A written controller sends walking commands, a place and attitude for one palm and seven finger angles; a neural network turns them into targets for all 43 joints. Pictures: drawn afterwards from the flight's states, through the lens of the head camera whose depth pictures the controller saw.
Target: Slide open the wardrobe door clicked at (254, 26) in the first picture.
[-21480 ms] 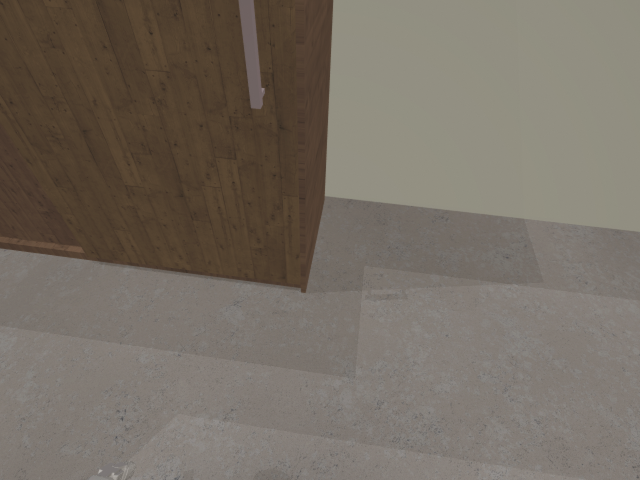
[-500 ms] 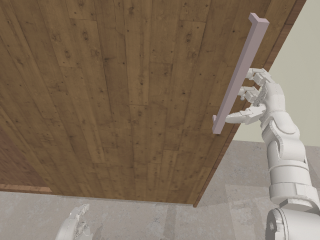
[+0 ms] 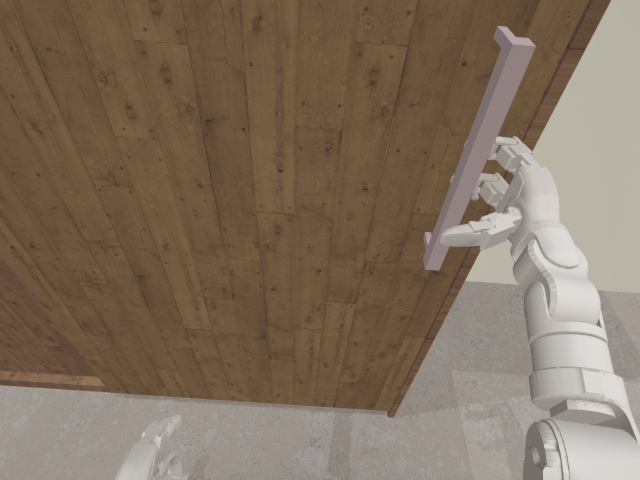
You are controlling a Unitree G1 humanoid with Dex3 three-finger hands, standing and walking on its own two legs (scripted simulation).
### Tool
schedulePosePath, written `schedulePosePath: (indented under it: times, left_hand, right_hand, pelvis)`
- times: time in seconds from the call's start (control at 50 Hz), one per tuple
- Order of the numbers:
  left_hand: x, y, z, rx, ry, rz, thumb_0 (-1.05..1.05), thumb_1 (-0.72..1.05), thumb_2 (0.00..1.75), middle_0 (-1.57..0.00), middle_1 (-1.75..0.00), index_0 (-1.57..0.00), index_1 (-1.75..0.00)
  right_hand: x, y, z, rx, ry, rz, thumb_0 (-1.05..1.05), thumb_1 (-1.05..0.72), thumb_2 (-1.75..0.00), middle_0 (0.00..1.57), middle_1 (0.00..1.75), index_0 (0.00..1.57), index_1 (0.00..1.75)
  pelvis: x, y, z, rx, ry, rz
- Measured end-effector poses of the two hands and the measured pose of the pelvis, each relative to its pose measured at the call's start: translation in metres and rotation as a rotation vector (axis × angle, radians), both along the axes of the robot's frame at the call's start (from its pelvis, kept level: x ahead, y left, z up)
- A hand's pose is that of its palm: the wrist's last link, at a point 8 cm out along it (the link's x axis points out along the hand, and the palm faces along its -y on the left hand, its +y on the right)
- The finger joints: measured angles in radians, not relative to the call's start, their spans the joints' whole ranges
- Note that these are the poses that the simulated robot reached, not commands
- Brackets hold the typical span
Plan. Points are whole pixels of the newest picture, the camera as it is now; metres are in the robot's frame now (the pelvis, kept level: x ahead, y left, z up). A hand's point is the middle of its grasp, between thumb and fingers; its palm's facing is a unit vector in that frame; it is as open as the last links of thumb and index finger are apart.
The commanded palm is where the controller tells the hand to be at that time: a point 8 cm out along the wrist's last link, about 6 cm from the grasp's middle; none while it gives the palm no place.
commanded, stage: slide the fingers in behind the handle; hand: right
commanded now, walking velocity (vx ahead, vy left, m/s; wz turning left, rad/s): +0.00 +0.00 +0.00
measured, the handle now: (461, 169) +0.46 -0.15 +0.19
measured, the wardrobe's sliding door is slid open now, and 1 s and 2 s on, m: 0.00 0.00 0.00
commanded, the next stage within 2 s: grip the handle and tug to test in 0.90 s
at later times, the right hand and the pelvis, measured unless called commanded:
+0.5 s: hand (466, 200) +0.40 -0.14 +0.19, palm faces +0.00 +1.00 +0.00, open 14.3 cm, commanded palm +0.37 -0.19 +0.19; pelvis +0.00 +0.00 +0.00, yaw -1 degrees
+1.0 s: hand (466, 196) +0.40 -0.14 +0.19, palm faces +0.00 +1.00 +0.01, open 14.0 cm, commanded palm +0.38 -0.19 +0.19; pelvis +0.00 +0.00 +0.00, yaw +0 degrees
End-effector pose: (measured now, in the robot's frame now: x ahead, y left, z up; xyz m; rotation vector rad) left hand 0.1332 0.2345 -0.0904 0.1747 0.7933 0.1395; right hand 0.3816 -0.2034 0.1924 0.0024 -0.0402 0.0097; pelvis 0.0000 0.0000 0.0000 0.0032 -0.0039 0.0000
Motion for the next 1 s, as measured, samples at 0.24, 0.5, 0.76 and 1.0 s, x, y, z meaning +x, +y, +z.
schedulePosePath:
  times: [0.24,0.5,0.76,1.0]
  left_hand:
    - [0.011,-0.006,0.005,-0.012,-0.033,-0.008,0.01,0.91,0.9,-0.2,-0.3,-0.2,-0.3]
    - [0.02,-0.011,0.005,-0.001,-0.027,-0.039,0.01,0.91,0.9,-0.2,-0.3,-0.2,-0.3]
    - [0.009,-0.01,0.002,-0.006,0.001,-0.016,0.01,0.91,0.9,-0.2,-0.3,-0.2,-0.3]
    - [0.0,-0.003,0.0,0.005,0.017,-0.002,0.01,0.91,0.9,-0.2,-0.3,-0.2,-0.3]
  right_hand:
    - [-0.008,0.007,0.001,0.003,0.006,-0.015,-0.01,0.5,-0.3,0.28,1.18,0.25,1.16]
    - [-0.007,0.011,0.0,0.0,0.026,-0.011,-0.01,0.5,-0.3,0.27,1.18,0.25,1.17]
    - [-0.001,0.011,-0.003,0.008,0.031,-0.013,-0.01,0.5,-0.3,0.3,1.19,0.3,1.19]
    - [0.002,0.009,-0.002,0.009,0.02,-0.006,-0.01,0.5,-0.3,0.3,1.2,0.3,1.2]
  pelvis:
    - [0.001,-0.002,0.0,0.0,-0.013,0.006]
    - [0.0,-0.002,0.0,0.002,-0.013,-0.012]
    - [0.0,-0.002,0.0,0.002,-0.008,-0.002]
    - [-0.001,-0.002,0.0,0.002,-0.002,-0.001]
